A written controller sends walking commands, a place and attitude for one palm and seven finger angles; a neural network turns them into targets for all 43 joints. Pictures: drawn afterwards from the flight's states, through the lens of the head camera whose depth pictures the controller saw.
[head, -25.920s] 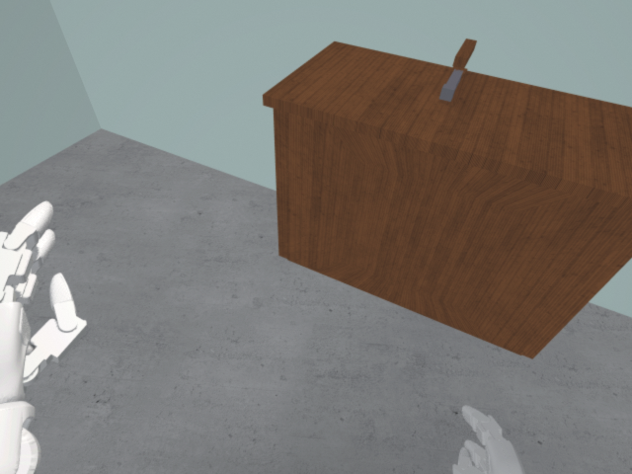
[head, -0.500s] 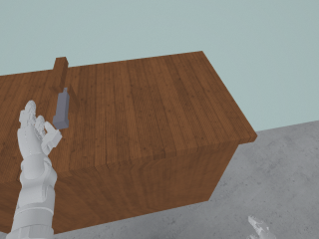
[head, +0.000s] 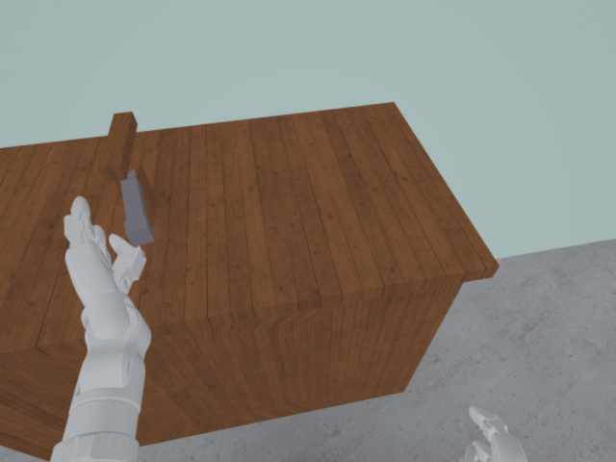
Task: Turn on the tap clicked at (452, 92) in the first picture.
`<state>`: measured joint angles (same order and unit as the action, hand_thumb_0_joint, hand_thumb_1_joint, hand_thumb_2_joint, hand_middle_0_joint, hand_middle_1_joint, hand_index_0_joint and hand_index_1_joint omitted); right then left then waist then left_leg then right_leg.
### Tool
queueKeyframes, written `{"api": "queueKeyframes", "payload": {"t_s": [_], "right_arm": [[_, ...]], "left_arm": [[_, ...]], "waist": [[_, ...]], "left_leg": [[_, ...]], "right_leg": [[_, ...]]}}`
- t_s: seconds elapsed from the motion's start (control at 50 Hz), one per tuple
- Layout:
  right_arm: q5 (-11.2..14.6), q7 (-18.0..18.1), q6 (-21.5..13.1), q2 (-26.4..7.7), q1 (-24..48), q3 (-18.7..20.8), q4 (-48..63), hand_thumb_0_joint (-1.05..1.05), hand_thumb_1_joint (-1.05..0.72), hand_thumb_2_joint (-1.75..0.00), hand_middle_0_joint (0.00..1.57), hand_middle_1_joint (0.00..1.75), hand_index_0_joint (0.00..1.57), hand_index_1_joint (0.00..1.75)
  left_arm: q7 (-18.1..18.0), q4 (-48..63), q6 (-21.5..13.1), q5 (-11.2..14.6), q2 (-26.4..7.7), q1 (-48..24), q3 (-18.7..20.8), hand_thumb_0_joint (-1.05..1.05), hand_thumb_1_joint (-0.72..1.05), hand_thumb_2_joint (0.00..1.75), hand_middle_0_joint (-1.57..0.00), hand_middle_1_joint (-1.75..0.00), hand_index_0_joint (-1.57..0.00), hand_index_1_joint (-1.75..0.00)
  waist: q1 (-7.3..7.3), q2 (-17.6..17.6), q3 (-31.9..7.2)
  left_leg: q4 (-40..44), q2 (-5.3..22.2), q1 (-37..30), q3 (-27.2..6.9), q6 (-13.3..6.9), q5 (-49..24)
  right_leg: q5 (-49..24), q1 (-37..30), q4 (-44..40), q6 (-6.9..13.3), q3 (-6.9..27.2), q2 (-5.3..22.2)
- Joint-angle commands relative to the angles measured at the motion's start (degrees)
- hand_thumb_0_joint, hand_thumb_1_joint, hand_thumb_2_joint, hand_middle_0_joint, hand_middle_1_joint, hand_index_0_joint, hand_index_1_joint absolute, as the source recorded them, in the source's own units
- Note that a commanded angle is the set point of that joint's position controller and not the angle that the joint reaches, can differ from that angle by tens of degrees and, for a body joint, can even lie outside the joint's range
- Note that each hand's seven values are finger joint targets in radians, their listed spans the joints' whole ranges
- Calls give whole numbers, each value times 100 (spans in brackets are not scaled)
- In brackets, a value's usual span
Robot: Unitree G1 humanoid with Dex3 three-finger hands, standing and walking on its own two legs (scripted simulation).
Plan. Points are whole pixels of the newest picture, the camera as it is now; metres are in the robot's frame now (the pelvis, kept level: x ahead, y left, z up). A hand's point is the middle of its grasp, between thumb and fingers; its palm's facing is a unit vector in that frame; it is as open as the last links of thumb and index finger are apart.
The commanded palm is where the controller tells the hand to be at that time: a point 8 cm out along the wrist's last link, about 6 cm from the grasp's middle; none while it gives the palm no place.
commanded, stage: push the lever round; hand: left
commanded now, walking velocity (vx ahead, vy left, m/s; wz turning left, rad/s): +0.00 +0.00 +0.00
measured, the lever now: (139, 231) +0.38 +0.26 +0.10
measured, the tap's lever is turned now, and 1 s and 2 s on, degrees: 13 47 69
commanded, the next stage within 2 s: none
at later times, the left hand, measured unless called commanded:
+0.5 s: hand (169, 243) +0.37 +0.21 +0.09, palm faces +0.68 -0.73 -0.06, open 7.6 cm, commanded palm +0.33 +0.24 +0.09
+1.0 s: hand (198, 225) +0.40 +0.18 +0.09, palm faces +0.74 -0.67 -0.08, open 7.6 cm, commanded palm +0.35 +0.20 +0.09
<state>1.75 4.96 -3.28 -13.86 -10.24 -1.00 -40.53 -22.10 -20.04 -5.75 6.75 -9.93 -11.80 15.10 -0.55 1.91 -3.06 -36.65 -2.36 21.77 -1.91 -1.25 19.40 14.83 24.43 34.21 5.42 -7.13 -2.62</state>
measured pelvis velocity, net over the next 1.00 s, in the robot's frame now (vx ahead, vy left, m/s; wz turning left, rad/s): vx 0.00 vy -0.01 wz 0.00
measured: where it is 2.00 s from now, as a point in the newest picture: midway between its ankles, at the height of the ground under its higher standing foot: outside the picture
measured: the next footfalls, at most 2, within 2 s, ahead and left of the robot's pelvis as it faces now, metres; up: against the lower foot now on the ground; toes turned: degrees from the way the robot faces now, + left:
none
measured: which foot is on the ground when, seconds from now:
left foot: down 0.00-1.00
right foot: down 0.00-1.00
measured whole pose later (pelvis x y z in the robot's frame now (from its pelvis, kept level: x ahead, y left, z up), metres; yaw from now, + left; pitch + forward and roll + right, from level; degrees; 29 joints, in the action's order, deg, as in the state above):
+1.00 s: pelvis +0.00 -0.01 +0.00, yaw +0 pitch +6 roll +0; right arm -1.7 2.8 0.6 -11.8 -9.0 0.8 -43.4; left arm -44.5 -30.7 -0.8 -0.8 -1.2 -25.7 12.7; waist 1.3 1.6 -5.0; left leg -36.1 -1.9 23.0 -1.9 -0.5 19.2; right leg 14.7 25.9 33.9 6.1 -7.1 -3.1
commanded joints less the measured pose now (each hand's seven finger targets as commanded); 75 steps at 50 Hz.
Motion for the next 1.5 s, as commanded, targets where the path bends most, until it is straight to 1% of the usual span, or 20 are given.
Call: {"api": "queueKeyframes", "payload": {"t_s": [0.0,0.22,0.26,0.5,0.64,0.74,0.76,0.8,0.86,0.92,0.96,1.0,1.06,1.12,1.16,1.22,1.32,1.36,1.38,1.48], "right_arm": [[-25,56,-190,-720,489,255,736,0,-90,-90,20,30,20,30],[-115,1,-49,-650,572,274,706,0,-90,-90,20,30,20,30],[-127,17,-6,-655,577,293,672,0,-90,-90,20,30,20,30],[-182,-27,104,-564,696,306,663,0,-90,-90,20,30,20,30],[-239,-59,68,-566,670,354,563,0,-90,-90,20,30,20,30],[-269,-86,81,-545,670,359,494,0,-90,-90,20,30,20,30],[-271,-70,97,-559,669,375,454,0,-90,-90,20,30,20,30],[-293,-100,108,-519,664,364,487,0,-90,-90,20,30,20,30],[-321,-130,158,-522,610,406,422,0,-90,-90,20,30,20,30],[-359,-195,167,-482,588,405,455,0,-90,-90,20,30,20,30],[-373,-201,192,-514,561,430,398,0,-90,-90,20,30,20,30],[-387,-247,188,-487,547,432,431,0,-90,-90,20,30,20,30],[-417,-277,199,-510,522,474,359,0,-90,-90,20,30,20,30],[-446,-340,193,-466,451,470,363,0,-90,-90,20,30,20,30],[-446,-343,218,-504,459,492,323,0,-90,-90,20,30,20,30],[-468,-395,197,-457,434,483,325,0,-90,-90,20,30,20,30],[-478,-421,187,-454,416,496,287,0,-90,-90,20,30,20,30],[-480,-389,192,-493,413,511,247,0,-90,-90,20,30,20,30],[-474,-407,196,-457,431,493,288,0,-90,-90,20,30,20,30],[-470,-406,181,-447,401,483,264,0,-90,-90,20,30,20,30]], "left_arm": [[-155,1220,-320,-209,-869,-2311,-173,0,90,90,-15,-15,-15,-15],[-820,1128,-135,-457,-444,-2493,-416,0,90,90,-15,-15,-15,-15],[-951,984,-95,-472,-721,-2415,-29,0,90,90,-15,-15,-15,-15],[-1446,931,-12,-684,-242,-3020,-451,0,90,90,-15,-15,-15,-15],[-1712,719,-40,-744,45,-3273,-599,0,90,90,-15,-15,-15,-15],[-1902,373,7,-811,69,-3459,-561,0,90,90,-15,-15,-15,-15],[-1960,352,7,-831,-192,-3476,-256,0,90,90,-15,-15,-15,-15],[-2019,368,23,-863,95,-3651,-526,0,90,90,-15,-15,-15,-15],[-2154,216,109,-913,-157,-3501,-141,0,90,90,-15,-15,-15,-15],[-2238,191,167,-960,233,-3683,-460,0,90,90,-15,-15,-15,-15],[-2347,12,219,-988,-38,-3638,-111,0,90,90,-15,-15,-15,-15],[-2388,82,218,-1015,321,-3917,-455,0,90,90,-15,-15,-15,-15],[-2500,-60,249,-1080,239,-3885,-283,0,90,90,-15,-15,-15,-15],[-2581,-65,260,-1117,536,-4090,-508,0,90,90,-15,-15,-15,-15],[-2649,-163,317,-1146,256,-3987,-204,0,90,90,-15,-15,-15,-15],[-2704,-102,334,-1198,636,-4295,-568,0,90,90,-15,-15,-15,-15],[-2792,-221,383,-1232,644,-4453,-545,0,90,90,-15,-15,-15,-15],[-2830,-276,381,-1247,265,-4401,-171,0,90,90,-15,-15,-15,-15],[-2820,-240,375,-1252,477,-4491,-387,0,90,90,-15,-15,-15,-15],[-2843,-376,330,-1316,360,-4730,-330,0,90,90,-15,-15,-15,-15]], "waist": [[241,-108,-1303],[197,-147,-1449],[113,-252,-1431],[222,-84,-1444],[265,-303,-1504],[272,-400,-1433],[227,-316,-1479],[271,-334,-1615],[167,-243,-1751],[225,-244,-1805],[186,-339,-1752],[275,-415,-1798],[237,-381,-1850],[273,-452,-2029],[198,-362,-2026],[316,-329,-2079],[348,-464,-2090],[280,-475,-2119],[327,-441,-2127],[362,-321,-2069]], "left_leg": [[476,117,83,-130,-41,-784],[459,132,26,-144,17,-1017],[486,122,142,-131,-3,-903],[480,132,149,-76,-10,-769],[474,146,110,-67,-7,-689],[475,145,243,-52,-17,-478],[489,146,238,-66,-17,-499],[453,135,194,-28,-9,-682],[429,145,220,-44,32,-960],[377,152,168,-6,55,-1167],[373,157,235,-15,48,-1187],[344,165,191,-2,59,-1252],[297,173,188,-5,73,-1350],[225,149,187,26,83,-1480],[239,145,276,13,90,-1435],[173,153,195,38,101,-1520],[133,139,324,37,85,-1376],[135,127,433,28,66,-1286],[147,121,421,50,68,-1272],[131,103,562,66,41,-1001]], "right_leg": [[-573,-1042,-614,-413,818,401],[-777,-1084,-556,-404,753,407],[-649,-1183,-601,-411,793,411],[-422,-1136,-698,-402,868,461],[-269,-1055,-740,-419,831,449],[-8,-1032,-830,-441,871,482],[-10,-1065,-816,-424,870,475],[-264,-1135,-765,-431,860,494],[-634,-1276,-669,-405,814,486],[-938,-1242,-595,-415,761,492],[-959,-1256,-597,-414,758,479],[-1029,-1190,-552,-424,709,483],[-1140,-1158,-503,-415,690,462],[-1430,-1206,-410,-440,686,489],[-1345,-1231,-412,-416,691,477],[-1475,-1147,-369,-436,672,495],[-1402,-1128,-380,-469,694,513],[-1384,-1211,-399,-480,762,526],[-1354,-1190,-385,-485,745,535],[-1064,-1130,-450,-501,845,566]]}}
